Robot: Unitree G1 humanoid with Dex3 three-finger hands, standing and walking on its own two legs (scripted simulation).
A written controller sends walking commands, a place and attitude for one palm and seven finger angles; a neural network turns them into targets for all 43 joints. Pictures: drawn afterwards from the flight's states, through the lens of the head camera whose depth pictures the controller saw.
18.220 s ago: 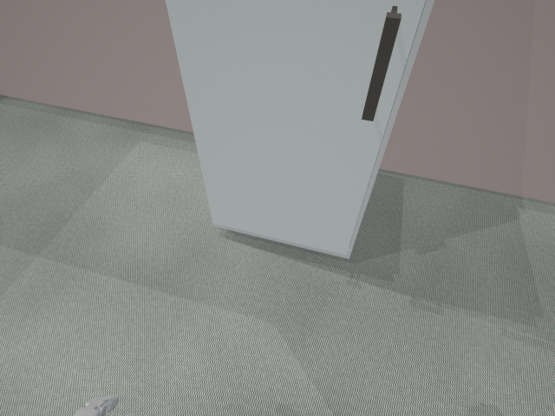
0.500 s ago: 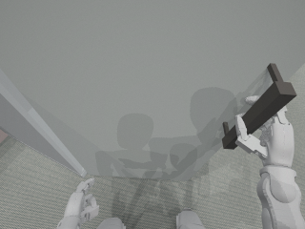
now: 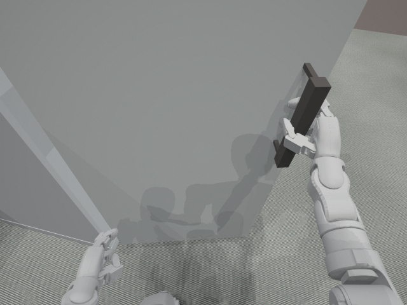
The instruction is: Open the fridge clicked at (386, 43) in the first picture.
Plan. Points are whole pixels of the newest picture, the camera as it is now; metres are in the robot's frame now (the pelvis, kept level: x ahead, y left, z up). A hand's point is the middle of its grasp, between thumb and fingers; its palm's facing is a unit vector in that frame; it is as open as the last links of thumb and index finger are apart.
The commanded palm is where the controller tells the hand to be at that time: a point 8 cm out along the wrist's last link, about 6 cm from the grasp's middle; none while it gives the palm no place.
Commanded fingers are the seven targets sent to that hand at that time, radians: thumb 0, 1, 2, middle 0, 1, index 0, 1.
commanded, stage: stop walking and hold the door back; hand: right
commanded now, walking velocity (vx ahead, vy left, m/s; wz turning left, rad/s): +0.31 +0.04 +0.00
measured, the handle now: (293, 120) +0.46 -0.15 +0.12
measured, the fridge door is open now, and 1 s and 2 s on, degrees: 73 67 67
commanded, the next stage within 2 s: loosen the grip on the handle in 0.78 s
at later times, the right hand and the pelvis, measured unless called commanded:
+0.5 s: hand (285, 117) +0.45 -0.13 +0.13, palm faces +0.08 +0.98 -0.15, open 6.0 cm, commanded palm +0.42 -0.20 +0.12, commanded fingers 0.00 -0.90 -0.90 0.45 1.40 0.45 1.40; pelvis -0.01 -0.01 +0.00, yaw +3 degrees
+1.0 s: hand (291, 117) +0.46 -0.15 +0.13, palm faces -0.05 +0.99 -0.12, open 7.0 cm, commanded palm +0.41 -0.19 +0.13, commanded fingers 0.00 -0.05 -0.49 0.45 1.40 0.45 1.40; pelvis +0.01 -0.04 +0.00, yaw +5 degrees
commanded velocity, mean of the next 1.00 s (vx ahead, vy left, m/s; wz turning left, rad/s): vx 0.05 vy -0.02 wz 0.00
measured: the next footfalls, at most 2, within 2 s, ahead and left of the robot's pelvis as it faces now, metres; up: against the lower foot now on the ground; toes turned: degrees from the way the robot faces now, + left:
left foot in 0.18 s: +0.04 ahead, +0.10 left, +0.00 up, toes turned +7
right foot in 0.54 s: +0.09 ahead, -0.16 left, +0.00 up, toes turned -2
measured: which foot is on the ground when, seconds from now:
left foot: up 0.00-0.16, down 0.18-1.00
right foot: down 0.00-0.20, up 0.22-0.52, down 0.54-1.00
